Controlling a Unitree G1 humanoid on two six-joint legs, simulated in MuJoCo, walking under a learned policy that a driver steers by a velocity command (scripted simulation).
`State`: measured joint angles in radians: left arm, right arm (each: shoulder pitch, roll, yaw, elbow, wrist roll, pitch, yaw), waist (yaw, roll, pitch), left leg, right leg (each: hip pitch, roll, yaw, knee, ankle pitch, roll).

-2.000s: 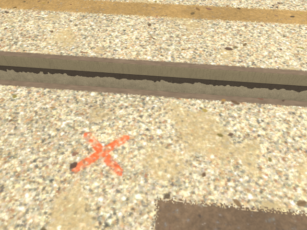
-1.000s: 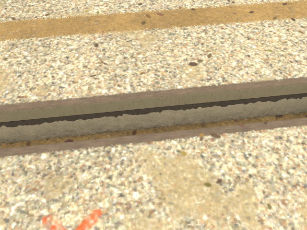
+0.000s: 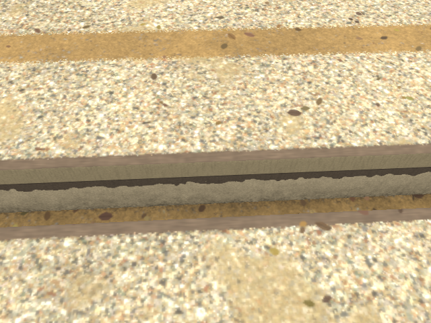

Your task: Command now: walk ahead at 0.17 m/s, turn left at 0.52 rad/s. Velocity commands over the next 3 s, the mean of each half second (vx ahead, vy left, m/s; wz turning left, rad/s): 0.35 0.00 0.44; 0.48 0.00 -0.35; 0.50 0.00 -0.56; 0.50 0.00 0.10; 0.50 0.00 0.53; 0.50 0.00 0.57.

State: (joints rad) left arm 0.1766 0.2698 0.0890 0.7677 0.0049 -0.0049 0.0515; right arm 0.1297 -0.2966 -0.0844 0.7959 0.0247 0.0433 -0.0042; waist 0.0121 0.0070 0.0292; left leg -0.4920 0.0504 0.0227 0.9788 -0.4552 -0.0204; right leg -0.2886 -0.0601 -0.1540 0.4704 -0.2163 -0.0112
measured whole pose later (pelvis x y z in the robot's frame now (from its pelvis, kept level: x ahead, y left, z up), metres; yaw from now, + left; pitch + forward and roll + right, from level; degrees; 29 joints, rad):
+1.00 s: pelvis +0.46 +0.12 +0.00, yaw -1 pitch +2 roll -2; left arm 0.40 0.27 0.07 0.79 -0.02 -0.02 0.01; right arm 0.07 -0.27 -0.04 0.62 -0.01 -0.11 0.02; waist 0.10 0.03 0.02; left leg -0.56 0.03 -0.11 0.56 0.01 -0.03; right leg -0.11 0.11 0.17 0.45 -0.36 -0.04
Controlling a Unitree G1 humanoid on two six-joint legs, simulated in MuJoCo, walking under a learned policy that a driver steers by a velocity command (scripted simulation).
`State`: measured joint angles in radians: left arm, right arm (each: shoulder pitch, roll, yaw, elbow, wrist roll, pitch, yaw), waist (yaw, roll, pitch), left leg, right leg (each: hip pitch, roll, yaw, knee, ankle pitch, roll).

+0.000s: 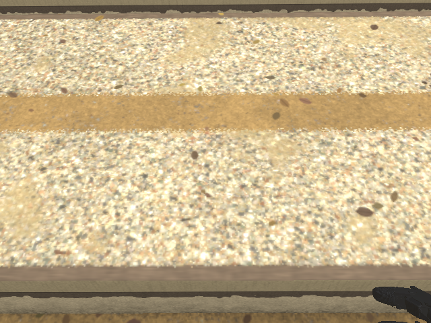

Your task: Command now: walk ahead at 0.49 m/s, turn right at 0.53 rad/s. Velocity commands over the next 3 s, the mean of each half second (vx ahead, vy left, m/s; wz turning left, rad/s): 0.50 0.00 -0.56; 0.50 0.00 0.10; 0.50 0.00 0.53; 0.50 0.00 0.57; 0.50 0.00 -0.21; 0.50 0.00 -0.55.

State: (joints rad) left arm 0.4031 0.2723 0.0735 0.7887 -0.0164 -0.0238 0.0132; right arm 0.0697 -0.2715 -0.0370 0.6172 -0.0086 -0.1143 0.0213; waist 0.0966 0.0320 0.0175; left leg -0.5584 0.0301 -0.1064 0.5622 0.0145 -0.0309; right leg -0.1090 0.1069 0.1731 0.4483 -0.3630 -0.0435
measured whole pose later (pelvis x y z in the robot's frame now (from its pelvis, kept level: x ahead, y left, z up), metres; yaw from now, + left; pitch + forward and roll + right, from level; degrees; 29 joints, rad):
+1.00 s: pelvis +0.60 -0.13 -0.04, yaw -10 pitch +2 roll -1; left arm 0.49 0.25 0.07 0.85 -0.01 -0.07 0.01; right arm -0.02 -0.25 -0.04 0.68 0.00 -0.09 0.06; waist 0.03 0.06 0.03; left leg -0.66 -0.10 0.05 0.56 0.06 0.13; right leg 0.22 -0.09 -0.18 0.55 -0.48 0.05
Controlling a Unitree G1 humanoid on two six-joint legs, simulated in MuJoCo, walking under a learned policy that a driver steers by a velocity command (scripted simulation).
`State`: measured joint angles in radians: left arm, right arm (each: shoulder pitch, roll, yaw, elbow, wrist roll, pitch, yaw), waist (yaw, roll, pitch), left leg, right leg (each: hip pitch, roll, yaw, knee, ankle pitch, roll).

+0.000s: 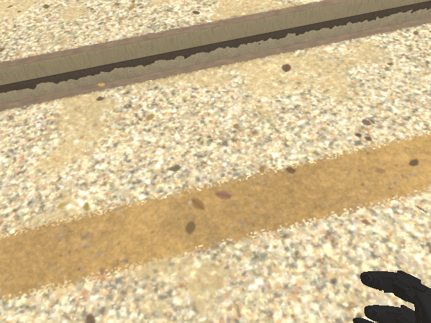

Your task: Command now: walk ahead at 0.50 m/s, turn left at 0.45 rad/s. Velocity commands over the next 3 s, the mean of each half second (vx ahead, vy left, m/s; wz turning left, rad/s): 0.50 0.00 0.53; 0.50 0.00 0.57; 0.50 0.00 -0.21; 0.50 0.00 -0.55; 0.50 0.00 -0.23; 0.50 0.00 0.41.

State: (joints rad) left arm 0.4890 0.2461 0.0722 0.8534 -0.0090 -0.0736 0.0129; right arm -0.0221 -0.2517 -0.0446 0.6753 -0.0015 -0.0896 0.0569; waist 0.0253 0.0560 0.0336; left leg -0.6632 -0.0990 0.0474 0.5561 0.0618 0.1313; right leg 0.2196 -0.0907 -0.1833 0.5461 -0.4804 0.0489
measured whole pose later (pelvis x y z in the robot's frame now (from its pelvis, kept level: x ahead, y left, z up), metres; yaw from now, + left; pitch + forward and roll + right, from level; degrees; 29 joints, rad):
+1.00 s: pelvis +0.59 +0.06 +0.05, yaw +35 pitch +1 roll -2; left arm 0.37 0.30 0.04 0.84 -0.01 -0.09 0.00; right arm 0.09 -0.28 -0.04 0.62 0.03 -0.03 0.05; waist 0.12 0.04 0.05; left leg -0.66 0.09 -0.02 0.68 0.01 0.02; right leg 0.09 0.05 -0.19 0.20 -0.30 -0.04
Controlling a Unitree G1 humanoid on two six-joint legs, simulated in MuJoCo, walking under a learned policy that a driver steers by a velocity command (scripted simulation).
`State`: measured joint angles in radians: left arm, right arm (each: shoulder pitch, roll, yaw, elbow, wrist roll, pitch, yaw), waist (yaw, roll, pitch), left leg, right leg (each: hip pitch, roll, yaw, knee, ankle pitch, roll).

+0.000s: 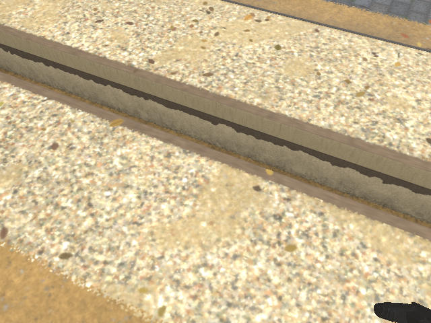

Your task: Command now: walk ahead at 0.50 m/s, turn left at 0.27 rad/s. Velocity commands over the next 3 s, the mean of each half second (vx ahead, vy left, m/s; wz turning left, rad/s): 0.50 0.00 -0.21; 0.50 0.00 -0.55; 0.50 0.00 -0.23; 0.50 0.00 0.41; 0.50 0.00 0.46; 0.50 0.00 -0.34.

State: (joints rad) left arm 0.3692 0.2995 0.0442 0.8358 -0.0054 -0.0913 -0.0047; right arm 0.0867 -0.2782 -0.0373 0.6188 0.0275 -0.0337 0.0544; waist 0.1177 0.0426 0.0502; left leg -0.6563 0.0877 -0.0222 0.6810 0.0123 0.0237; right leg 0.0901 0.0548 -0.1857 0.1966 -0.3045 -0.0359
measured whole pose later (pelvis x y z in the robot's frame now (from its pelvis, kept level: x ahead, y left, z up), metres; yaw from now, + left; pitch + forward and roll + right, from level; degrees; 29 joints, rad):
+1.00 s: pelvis +0.53 -0.09 +0.01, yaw -29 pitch +2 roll +0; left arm 0.35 0.27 0.06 0.71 -0.02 -0.03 0.01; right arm 0.06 -0.27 -0.05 0.69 0.00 -0.08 0.00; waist 0.07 0.03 0.03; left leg -0.64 0.06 -0.11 0.65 0.01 -0.06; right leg -0.16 0.12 0.15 0.41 -0.27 -0.08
